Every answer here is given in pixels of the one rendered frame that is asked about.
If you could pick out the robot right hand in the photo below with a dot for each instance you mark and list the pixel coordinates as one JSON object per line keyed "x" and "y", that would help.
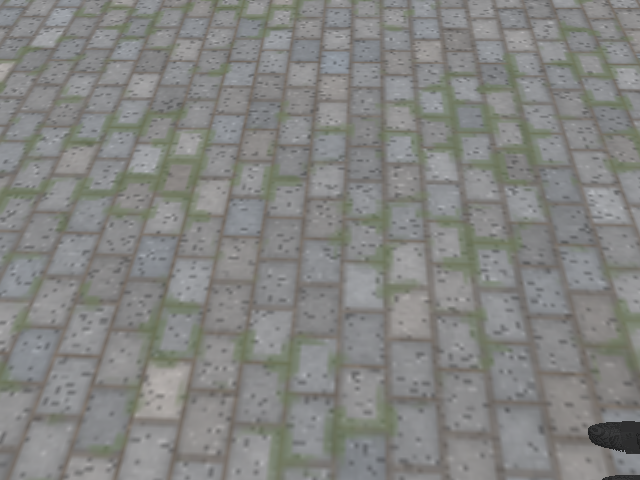
{"x": 623, "y": 435}

